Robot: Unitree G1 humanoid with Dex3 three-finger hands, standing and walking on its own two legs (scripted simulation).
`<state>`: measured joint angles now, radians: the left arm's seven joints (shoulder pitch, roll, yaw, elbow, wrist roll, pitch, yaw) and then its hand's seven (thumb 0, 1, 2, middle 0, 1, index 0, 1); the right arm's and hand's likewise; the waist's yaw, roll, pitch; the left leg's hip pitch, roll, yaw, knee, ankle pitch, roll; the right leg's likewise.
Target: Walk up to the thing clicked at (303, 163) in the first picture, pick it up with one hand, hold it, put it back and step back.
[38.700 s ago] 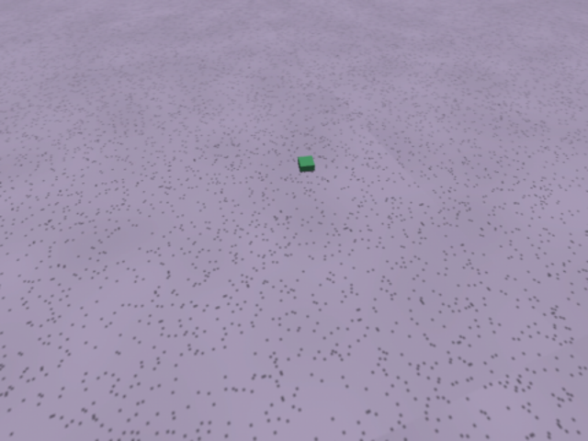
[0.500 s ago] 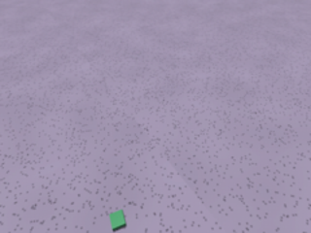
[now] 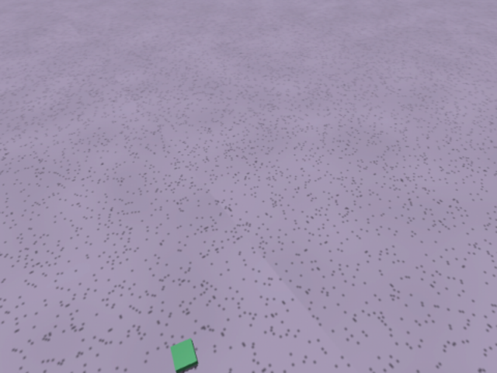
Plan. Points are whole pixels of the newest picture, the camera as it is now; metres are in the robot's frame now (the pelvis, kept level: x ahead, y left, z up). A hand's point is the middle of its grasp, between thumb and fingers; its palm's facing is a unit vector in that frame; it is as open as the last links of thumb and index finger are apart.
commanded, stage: stand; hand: left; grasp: from above
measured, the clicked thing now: (184, 355) +0.39 +0.27 -0.76
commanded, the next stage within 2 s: step back in 0.68 s
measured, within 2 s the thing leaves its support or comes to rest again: neither
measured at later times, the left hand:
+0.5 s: hand out of the picture +0.04 +0.23 -0.17, palm faces +0.00 -0.96 -0.29, open 7.4 cm
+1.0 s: hand out of the picture +0.08 +0.27 -0.16, palm faces -0.06 -0.91 -0.42, open 7.4 cm
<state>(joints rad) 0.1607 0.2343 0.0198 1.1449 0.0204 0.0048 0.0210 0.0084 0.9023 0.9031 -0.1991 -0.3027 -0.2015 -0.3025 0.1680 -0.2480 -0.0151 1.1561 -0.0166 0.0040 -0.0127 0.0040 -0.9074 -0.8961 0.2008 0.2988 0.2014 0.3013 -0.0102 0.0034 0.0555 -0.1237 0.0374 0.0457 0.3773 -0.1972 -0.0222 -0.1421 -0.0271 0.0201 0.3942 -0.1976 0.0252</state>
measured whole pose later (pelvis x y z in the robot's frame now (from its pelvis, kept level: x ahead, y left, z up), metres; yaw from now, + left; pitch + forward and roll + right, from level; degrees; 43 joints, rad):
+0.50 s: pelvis +0.00 +0.00 +0.00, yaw +0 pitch -3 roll +0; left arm 0.17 0.27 0.03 1.12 0.02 0.00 0.01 0.01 0.90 0.90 -0.20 -0.30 -0.20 -0.30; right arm 0.18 -0.27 -0.03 1.13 -0.02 0.00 -0.01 0.00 -0.91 -0.90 0.20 0.30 0.20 0.30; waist -0.01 0.00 0.07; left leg -0.14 0.03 0.05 0.39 -0.20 -0.02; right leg -0.16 -0.03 0.02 0.40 -0.20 0.03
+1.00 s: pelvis -0.05 +0.01 -0.02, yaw -1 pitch -1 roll +1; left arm 0.05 0.39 0.05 0.91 0.03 0.04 0.01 0.01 0.90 0.90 -0.20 -0.30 -0.20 -0.30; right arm 0.04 -0.43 -0.07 0.94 0.02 0.06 0.01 0.00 -0.91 -0.90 0.20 0.30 0.20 0.30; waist -0.01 -0.01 0.19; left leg -0.43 -0.06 -0.04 1.02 -0.50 0.03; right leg -0.39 -0.04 0.05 0.65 -0.24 -0.01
